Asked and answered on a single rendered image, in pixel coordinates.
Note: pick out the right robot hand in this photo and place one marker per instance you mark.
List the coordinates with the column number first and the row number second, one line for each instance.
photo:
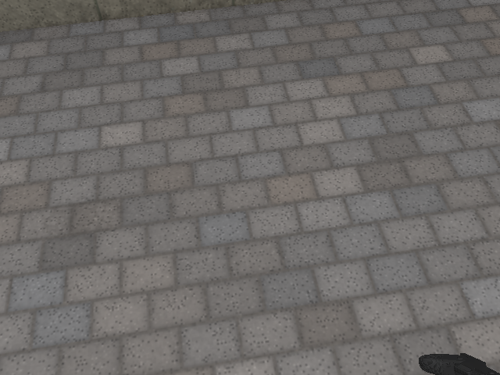
column 445, row 364

